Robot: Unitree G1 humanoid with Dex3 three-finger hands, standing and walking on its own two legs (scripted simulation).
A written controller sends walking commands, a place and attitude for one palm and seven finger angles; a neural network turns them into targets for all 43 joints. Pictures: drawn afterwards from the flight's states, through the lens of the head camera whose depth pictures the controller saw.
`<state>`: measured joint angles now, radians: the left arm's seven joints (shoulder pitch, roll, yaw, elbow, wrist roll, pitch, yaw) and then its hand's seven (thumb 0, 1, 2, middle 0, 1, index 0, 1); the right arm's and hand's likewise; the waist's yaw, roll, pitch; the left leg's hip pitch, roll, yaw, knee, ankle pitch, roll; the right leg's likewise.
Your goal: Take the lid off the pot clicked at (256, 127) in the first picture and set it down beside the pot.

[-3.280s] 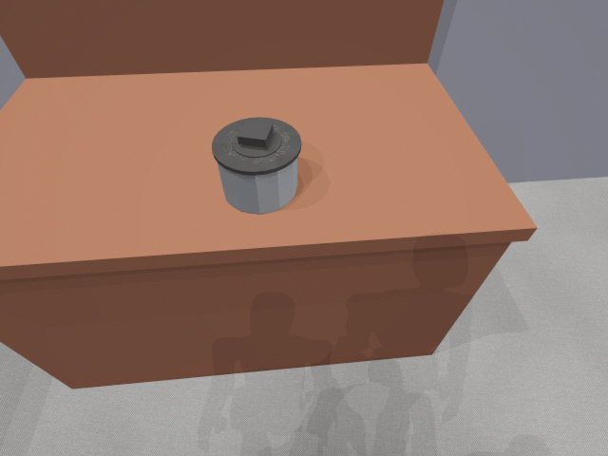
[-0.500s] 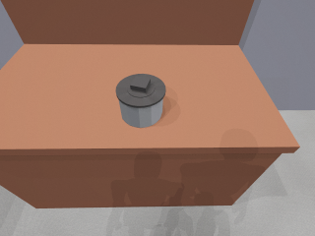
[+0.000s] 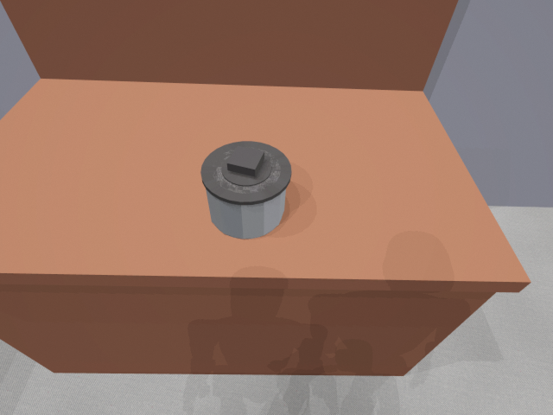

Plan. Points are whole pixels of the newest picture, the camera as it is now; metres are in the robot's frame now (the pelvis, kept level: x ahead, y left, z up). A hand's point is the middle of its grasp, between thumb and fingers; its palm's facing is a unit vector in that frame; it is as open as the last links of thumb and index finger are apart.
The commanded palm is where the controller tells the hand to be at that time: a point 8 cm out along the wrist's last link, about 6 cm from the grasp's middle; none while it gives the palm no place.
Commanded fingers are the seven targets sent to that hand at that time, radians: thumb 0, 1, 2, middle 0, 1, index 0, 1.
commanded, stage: look again from close up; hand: left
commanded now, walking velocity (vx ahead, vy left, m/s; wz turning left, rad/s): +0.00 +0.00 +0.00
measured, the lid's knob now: (246, 160) +0.51 +0.09 +0.08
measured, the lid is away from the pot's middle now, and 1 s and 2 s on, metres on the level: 0.00 0.00 0.00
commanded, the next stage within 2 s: lift the closed hand beside the body in 0.18 s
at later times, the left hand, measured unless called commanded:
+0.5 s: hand out of the picture +0.13 +0.19 -0.08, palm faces +0.17 -0.94 -0.28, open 6.4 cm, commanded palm +0.08 +0.24 -0.04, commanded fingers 0.00 0.90 0.90 -0.73 -0.88 -0.73 -0.88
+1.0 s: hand out of the picture +0.08 +0.23 -0.02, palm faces +0.28 -0.90 -0.33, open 3.1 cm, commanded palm +0.03 +0.27 +0.01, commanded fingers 0.00 0.90 0.90 -1.30 -1.50 -1.30 -1.50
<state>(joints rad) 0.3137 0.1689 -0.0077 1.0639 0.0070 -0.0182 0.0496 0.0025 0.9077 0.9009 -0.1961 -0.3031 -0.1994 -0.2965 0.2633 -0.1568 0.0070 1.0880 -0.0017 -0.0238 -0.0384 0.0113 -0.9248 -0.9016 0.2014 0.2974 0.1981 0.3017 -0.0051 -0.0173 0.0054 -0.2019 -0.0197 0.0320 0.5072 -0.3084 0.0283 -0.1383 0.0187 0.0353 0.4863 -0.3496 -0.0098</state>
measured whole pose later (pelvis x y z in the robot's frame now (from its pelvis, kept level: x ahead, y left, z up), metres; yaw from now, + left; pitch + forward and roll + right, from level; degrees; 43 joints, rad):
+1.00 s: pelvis -0.04 -0.01 +0.00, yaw +3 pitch -2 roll -1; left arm 0.61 0.24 0.11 0.01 -0.03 -0.03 0.08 0.01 0.90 0.90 -1.23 -1.44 -1.24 -1.43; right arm 0.23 -0.18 0.03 0.60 0.02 -0.10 -0.08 0.01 -0.90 -0.90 0.20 0.30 0.20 0.30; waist 0.04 0.03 0.00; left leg -0.23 -0.02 -0.02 0.52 -0.25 0.02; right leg -0.14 0.02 -0.02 0.47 -0.29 -0.01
